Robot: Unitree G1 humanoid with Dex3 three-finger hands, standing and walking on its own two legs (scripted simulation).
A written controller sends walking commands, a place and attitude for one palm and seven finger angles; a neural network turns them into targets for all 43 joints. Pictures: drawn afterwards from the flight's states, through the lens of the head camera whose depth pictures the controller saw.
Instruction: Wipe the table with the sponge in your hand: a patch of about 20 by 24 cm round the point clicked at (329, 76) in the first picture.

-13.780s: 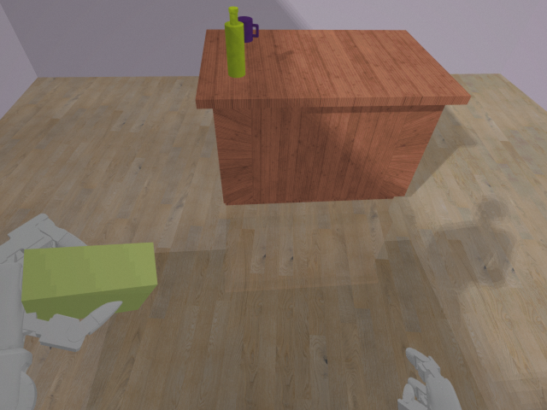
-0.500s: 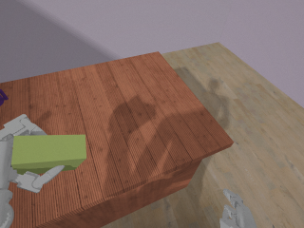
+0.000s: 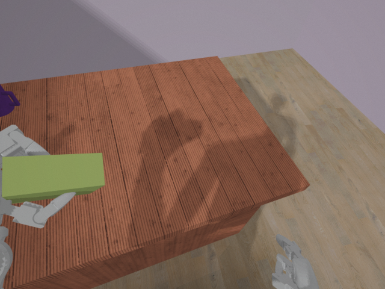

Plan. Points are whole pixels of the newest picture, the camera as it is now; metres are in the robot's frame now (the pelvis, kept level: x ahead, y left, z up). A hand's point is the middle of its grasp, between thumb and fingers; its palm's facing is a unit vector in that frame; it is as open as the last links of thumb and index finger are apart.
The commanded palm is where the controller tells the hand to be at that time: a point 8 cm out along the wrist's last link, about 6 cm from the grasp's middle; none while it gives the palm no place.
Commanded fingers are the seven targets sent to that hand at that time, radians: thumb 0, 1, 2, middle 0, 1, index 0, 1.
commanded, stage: come to a stop and stand still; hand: left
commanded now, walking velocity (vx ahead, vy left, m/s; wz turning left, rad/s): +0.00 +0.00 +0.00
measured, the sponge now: (69, 177) +0.24 +0.23 +0.14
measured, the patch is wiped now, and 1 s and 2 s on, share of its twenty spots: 0.00 0.00 0.00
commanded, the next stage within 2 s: look again from close up in 0.32 s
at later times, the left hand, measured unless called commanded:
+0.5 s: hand (53, 181) +0.22 +0.24 +0.16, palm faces +0.36 -0.86 -0.36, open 9.0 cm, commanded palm +0.16 +0.28 +0.17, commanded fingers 0.00 0.10 1.30 -1.20 -1.60 -1.20 -1.60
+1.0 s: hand (33, 163) +0.23 +0.27 +0.18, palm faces +0.44 -0.81 -0.40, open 9.0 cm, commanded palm +0.16 +0.27 +0.17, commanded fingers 0.00 0.10 1.30 -1.20 -1.60 -1.20 -1.60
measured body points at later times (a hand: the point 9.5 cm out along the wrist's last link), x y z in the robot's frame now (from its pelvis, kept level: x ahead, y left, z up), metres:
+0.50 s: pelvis +0.00 +0.00 +0.00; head +0.03 +0.02 +0.45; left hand +0.19 +0.28 +0.18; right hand +0.18 -0.23 -0.07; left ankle +0.02 +0.08 -0.74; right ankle +0.00 -0.14 -0.74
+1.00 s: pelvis -0.01 -0.01 +0.00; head +0.02 +0.01 +0.45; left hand +0.20 +0.31 +0.20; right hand +0.17 -0.24 -0.07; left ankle +0.02 +0.08 -0.74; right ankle +0.00 -0.14 -0.74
